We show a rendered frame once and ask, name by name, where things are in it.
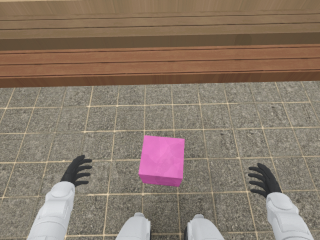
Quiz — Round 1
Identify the robot right forearm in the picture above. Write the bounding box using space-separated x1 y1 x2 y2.
266 192 314 240

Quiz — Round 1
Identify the robot left forearm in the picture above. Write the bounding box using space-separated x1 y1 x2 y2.
27 181 75 240

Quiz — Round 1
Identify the robot left hand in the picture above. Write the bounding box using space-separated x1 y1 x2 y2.
60 154 93 187

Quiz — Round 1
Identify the robot left thigh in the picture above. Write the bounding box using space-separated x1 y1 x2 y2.
115 216 151 240

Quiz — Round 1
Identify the right robot shin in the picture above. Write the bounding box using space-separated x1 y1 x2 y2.
192 214 204 220

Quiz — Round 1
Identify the robot right hand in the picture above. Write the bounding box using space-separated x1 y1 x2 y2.
248 163 282 199

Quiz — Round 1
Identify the carton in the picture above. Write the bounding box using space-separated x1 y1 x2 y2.
138 135 185 187

